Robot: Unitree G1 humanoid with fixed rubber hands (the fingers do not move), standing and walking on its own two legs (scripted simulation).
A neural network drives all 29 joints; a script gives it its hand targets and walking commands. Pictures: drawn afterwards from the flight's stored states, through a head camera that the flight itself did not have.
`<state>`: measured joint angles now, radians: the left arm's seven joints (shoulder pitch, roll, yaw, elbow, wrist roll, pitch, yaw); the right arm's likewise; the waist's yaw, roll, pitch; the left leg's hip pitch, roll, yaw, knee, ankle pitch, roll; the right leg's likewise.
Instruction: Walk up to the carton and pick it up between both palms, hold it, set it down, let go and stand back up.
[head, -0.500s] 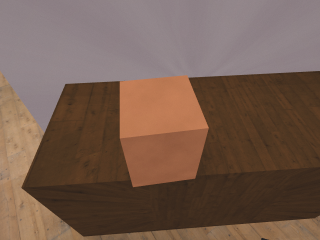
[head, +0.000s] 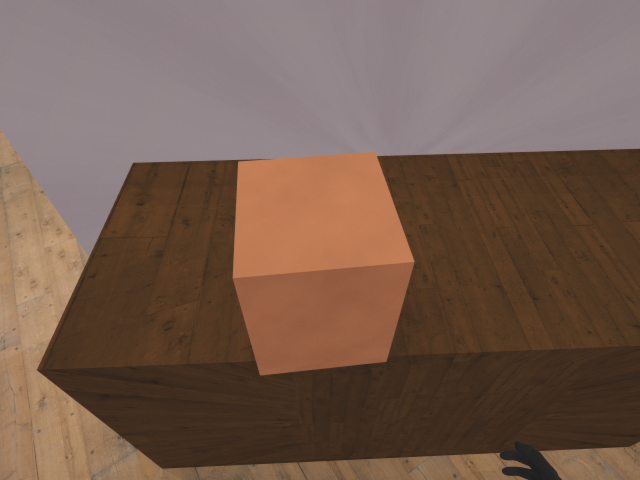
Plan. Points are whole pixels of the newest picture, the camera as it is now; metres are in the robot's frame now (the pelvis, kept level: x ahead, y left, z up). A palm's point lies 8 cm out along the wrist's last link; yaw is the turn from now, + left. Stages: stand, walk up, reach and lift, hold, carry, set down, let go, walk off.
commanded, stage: walk up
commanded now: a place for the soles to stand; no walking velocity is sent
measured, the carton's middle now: (316, 266) +0.43 +0.01 +0.01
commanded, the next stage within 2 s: reach and lift in 0.58 s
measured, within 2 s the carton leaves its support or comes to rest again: neither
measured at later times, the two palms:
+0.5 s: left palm out of the picture +0.06 +0.27 -0.10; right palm out of the picture +0.09 -0.27 -0.09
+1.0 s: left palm (159, 425) +0.23 +0.22 -0.05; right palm out of the picture +0.12 -0.27 -0.06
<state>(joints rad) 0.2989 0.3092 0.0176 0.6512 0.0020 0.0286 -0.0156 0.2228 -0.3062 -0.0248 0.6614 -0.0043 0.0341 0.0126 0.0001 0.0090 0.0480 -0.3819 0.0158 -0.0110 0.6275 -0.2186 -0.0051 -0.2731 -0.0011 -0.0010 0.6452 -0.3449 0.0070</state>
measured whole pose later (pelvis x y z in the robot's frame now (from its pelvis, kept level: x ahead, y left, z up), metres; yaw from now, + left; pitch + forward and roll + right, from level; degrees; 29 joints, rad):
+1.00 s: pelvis +0.02 +0.01 +0.02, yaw -7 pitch -4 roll -1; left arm 0.14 0.19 0.05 0.49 0.03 0.25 0.06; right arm 0.14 -0.28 -0.07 0.91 -0.01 -0.22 0.11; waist 0.00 -0.02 0.04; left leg -0.14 0.04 0.05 0.48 -0.27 -0.01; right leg -0.11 -0.01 0.01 0.42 -0.25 0.03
